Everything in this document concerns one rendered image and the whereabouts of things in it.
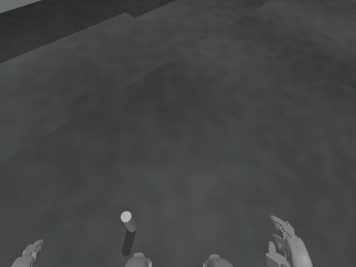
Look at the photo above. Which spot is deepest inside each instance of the right robot hand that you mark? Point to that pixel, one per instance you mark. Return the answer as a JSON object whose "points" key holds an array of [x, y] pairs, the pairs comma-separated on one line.
{"points": [[293, 250]]}

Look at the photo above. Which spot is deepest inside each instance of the left robot hand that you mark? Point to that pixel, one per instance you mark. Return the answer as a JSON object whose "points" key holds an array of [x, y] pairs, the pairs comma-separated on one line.
{"points": [[30, 255]]}

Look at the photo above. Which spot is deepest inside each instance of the can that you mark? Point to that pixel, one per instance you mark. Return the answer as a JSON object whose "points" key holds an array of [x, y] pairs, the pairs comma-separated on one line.
{"points": [[128, 220]]}

